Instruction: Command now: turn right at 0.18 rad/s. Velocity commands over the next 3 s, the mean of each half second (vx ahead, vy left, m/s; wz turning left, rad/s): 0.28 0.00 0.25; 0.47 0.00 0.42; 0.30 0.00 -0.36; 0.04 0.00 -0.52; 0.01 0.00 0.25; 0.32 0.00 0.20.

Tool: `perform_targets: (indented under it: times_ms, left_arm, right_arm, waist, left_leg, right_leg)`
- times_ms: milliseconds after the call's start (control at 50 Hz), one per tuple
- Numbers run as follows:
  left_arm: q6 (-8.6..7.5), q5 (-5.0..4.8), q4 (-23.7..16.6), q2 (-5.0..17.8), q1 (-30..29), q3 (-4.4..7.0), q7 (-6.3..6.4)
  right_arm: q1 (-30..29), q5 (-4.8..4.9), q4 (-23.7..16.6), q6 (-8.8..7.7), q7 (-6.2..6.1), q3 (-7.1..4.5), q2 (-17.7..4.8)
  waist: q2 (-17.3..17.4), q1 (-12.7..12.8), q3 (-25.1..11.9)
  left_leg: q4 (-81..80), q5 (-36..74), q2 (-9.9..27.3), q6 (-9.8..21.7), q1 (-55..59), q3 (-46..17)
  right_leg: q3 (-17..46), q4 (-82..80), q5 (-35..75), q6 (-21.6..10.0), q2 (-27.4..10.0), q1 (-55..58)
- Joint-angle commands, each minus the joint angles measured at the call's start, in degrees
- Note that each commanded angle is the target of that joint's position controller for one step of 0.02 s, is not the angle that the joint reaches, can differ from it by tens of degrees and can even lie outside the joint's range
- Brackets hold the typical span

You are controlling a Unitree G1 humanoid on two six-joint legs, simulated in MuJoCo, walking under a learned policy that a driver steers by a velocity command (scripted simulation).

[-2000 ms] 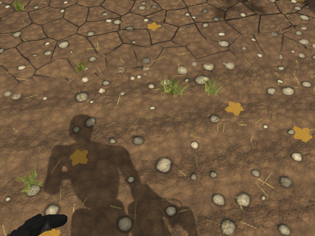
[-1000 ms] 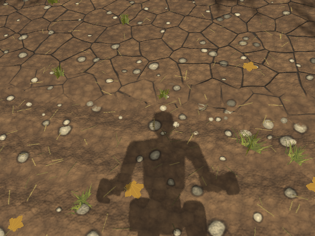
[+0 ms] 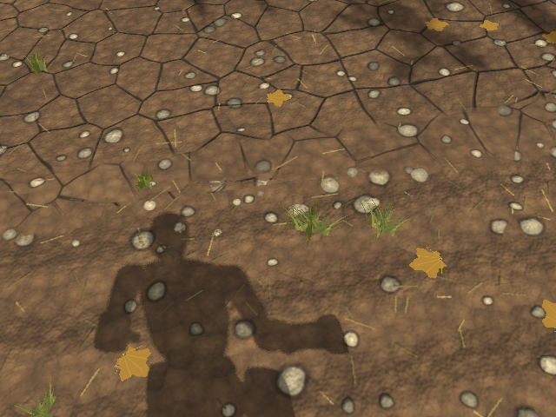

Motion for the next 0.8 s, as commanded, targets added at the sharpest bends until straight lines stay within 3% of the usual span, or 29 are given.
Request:
perform_targets:
  times_ms: [20,40,80,100,120,140,160,180,200,260,320,360,400,420,440,460,480,500,520,540,560,600,700,800]
  left_arm:
    - [-0.46,0.68,-3.12,6.25,-1.12,1.26,-0.27]
    - [-0.54,0.77,-2.4,4.51,-0.89,0.46,-0.45]
    - [-0.81,0.74,-1.12,5.03,-0.65,0.14,-0.94]
    - [-1.26,1.08,-0.51,5.41,0.73,0.1,-1.09]
    - [-1.81,1.43,-0.66,4.93,0.43,-0.2,-1.14]
    - [-2.65,1.5,-1.66,3.96,1.53,-0.32,-1.22]
    - [-3.79,0.38,-2.74,4.34,-2.45,0.06,-1.02]
    - [-4.86,-1.09,-3.97,6.5,-6.91,0.83,-0.7]
    - [-5.6,-1.59,-4.46,7.51,-8.83,1.46,-0.76]
    - [-7.48,-0.84,-3.96,4.99,-8.21,1.29,-2.37]
    - [-8.53,-0.56,-3.89,0.87,-9.95,0.28,-3.51]
    - [-8.46,-1.34,-3.59,1.53,-8.88,0.69,-3.61]
    - [-8.33,-1.98,-2.39,3.26,-4.59,1.67,-3.17]
    - [-8.2,-2.09,-1.6,4.39,-1.55,2.26,-2.68]
    - [-8.2,-2.07,-0.63,6.05,4.17,2.97,-1.91]
    - [-8.08,-0.7,0.28,10.26,12.52,3.9,-1.01]
    - [-7.67,0.61,1.91,14.92,15.2,5.05,-1.88]
    - [-7.87,0.6,1.23,10.54,10.82,3.79,-2.07]
    - [-7.97,0.14,1.12,6.92,8.9,2.86,-1.84]
    - [-8.04,0.28,1.03,5.42,7.12,2.35,-1.72]
    - [-7.92,0.39,1.6,4.38,6.27,2.04,-1.62]
    - [-8.12,0.58,2.24,4.07,6.33,1.95,-1.43]
    - [-8.12,0.13,4.4,6.08,6.73,2.4,-1.26]
    - [-7.42,-0.96,7.1,8.73,9.34,2.83,-0.94]
  right_arm:
    - [-0.72,0.06,-3.45,-1.25,0.73,-0.36,-3.75]
    - [0.37,-0.01,-2.98,-1.44,1.16,0.15,-2.79]
    - [1.53,0.03,-1.94,-1.91,1.79,0.68,-2.01]
    - [1.71,-0.16,-2.01,-2.23,1.75,0.73,-2.99]
    - [3.48,-0.14,-2.34,-2.68,1.57,0.74,-4.64]
    - [5.67,0.1,-1.77,-2.91,1.26,-0.09,-8.94]
    - [10.03,-0.09,-0.05,-3.1,1.58,-1.11,-11.3]
    - [11.37,-0.48,0.13,-3.43,1.79,-0.82,-10.69]
    - [12.35,-0.58,0.54,-3.81,1.56,-0.59,-9.88]
    - [12.81,0.91,0.37,-4.06,0.85,-0.34,-8.27]
    - [12.79,1.13,-0.51,-2.72,0.18,-0.64,-8.05]
    - [12.73,1.29,-1.47,-2.03,0.19,-1.05,-9.05]
    - [11.54,1.55,-2.45,-1.74,0.27,-1.02,-8.71]
    - [11.51,1.42,-2.86,-1.85,0.38,-0.7,-7.37]
    - [10.76,1.09,-3.41,-2.16,0.56,-0.02,-4.86]
    - [10.6,0.44,-5.02,-2.59,0.82,1.61,0.56]
    - [11.57,2.03,-8.31,-3.39,0.5,1.53,-0.34]
    - [12.37,2.6,-6.59,-3.48,0.45,0.31,-4.74]
    - [10.38,2.25,-5.76,-3.29,0.87,-0.19,-6.24]
    - [10.61,1.76,-4.79,-3.2,1.12,-0.16,-5.41]
    - [9.27,1.56,-4.96,-3.19,1.5,-0.14,-4.64]
    - [7.43,1.58,-5.58,-3.05,2.4,0.28,-2.92]
    - [0.8,0.99,-9.02,-3.14,3.58,1.5,-0.96]
    - [-7.58,1.13,-12.07,-3.66,5.59,2.22,-0.53]
  waist:
    - [-8.78,1.28,-7.75]
    - [-8.16,0.91,-8.78]
    - [-7.86,-0.07,-5.88]
    - [-6.89,0.33,-4.44]
    - [-4.05,-0.02,-3.2]
    - [3.06,1.68,-2.2]
    - [10.87,-1.27,0.52]
    - [12.69,-3.63,5.19]
    - [11.57,-4.37,5.82]
    - [7.75,-3.87,2.12]
    - [8.61,-4.38,-0.68]
    - [9.62,-3.67,-1.59]
    - [8.79,-0.64,-2.48]
    - [7.83,0.91,-3.39]
    - [6.36,3.66,-5.59]
    - [-4.61,6.7,-12.13]
    - [-18.08,5.02,-12.3]
    - [-12.97,3.26,-5.95]
    - [-9.75,2.96,-1.23]
    - [-6.86,1.99,-0.32]
    - [-6.63,1.58,1.15]
    - [-7.13,1.48,1.19]
    - [-4.65,1.88,2.34]
    - [-3.78,3.63,3.9]
  left_leg:
    - [-4.58,-0.31,1.8,0.67,4.11,1.49]
    - [-8.69,1.34,2.16,1.2,7.84,2.07]
    - [-18.45,6.98,-0.39,3.29,14.72,5.62]
    - [-18.15,4.82,-0.12,4.82,16.19,4.56]
    - [-19.69,1.22,3.92,7.57,16.64,-0.98]
    - [-22.84,-6.08,8.68,12.61,17.04,-9.04]
    - [-32.05,-19.62,14.76,18.8,15.03,-22.72]
    - [-37.02,-22.35,18.96,21.67,14.49,-32.22]
    - [-37.44,-20.06,19.56,22.09,16.1,-33.44]
    - [-35.4,-8.62,14.16,18.66,22.97,-24.16]
    - [-33.08,1.38,8.11,16.9,18.64,-15.69]
    - [-32.17,1.4,7.7,16.9,13.66,-16.07]
    - [-29.75,0.4,7.34,15.19,8.71,-17.37]
    - [-27.31,-0.14,6.34,13.66,5.72,-17.35]
    - [-21.06,-1.98,4.2,11.43,0.44,-15.56]
    - [-2.91,-7.95,-1.12,7.72,-8.79,-8.38]
    - [11.44,-14.95,-2.94,6.64,-18.87,-3.94]
    - [19.57,-11.13,1.4,6.69,-22.26,-5.21]
    - [21.76,-6.13,2.71,6.99,-23.53,-4.48]
    - [21.83,-1.91,3.79,6.9,-22.05,-3.9]
    - [21.18,1.02,4.9,6.76,-22.13,-3.61]
    - [20.96,5.3,5.88,6.43,-20.73,-1.54]
    - [8.49,13.78,6.11,4.57,-21.1,0.91]
    - [-6.02,19.64,4.49,7.1,-14.45,6.66]
  right_leg:
    - [13.38,-5.42,11.82,-8.62,-15.65,5.65]
    - [12.73,-6.17,5.14,-8.03,-15.02,4.79]
    - [10.98,-7.23,-14.11,-5.76,-12.2,-0.4]
    - [10.67,-6.64,-20.6,-4.34,-10.96,-2.77]
    - [8.78,-2.21,-23.69,-2.72,-9.34,-5.28]
    - [0.44,4.95,-23.15,-0.11,-3.68,-9.98]
    - [-7.66,14.42,-18.4,2.65,-0.13,-14.1]
    - [-6.98,18.77,-18.81,3.24,-2.03,-19.23]
    - [-4.95,24.4,-19.67,3.55,-3.8,-22.4]
    - [-5.05,21.69,-12.54,3.84,-5.94,-23.78]
    - [-8.99,10.23,-7.15,5.64,-3.01,-12.35]
    - [-9.56,4.65,-4.34,6.34,-1.85,-4.37]
    - [-8.93,-1.69,2.24,6.18,-2.41,5.25]
    - [-8.6,-3.19,2.89,5.62,-3.52,10.93]
    - [-5.86,-3.53,1.71,4.24,-7.35,19.47]
    - [8.51,-6.82,-9.25,-0.22,-19.61,31.86]
    - [31.36,-14.26,-25.67,-7.51,-30.05,31.06]
    - [30.21,-15.67,-29.76,-8.38,-29.57,25.8]
    - [22.06,-15.37,-23.59,-6.81,-26.6,22.27]
    - [15.37,-15.65,-15.34,-5.62,-23.92,19.91]
    - [10.38,-16.07,-7.39,-5.15,-22.44,18.24]
    - [2.31,-17.04,3.22,-4.38,-20.07,15.8]
    - [-7.53,-18.81,14.63,-5.58,-19.81,14.53]
    - [-14.8,-18.34,20.26,-3.74,-20.4,15.64]
Next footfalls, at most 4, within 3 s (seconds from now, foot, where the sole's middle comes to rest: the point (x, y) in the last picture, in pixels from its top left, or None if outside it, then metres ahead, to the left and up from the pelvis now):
0.12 left None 0.04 0.15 -0.78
0.44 right None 0.20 -0.10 -0.78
0.92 left None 0.43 0.25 -0.78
1.42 right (255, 309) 0.73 0.15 -0.78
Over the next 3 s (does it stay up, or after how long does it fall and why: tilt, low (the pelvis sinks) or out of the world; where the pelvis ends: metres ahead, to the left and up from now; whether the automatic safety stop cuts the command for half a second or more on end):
stays up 0.76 0.33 0.00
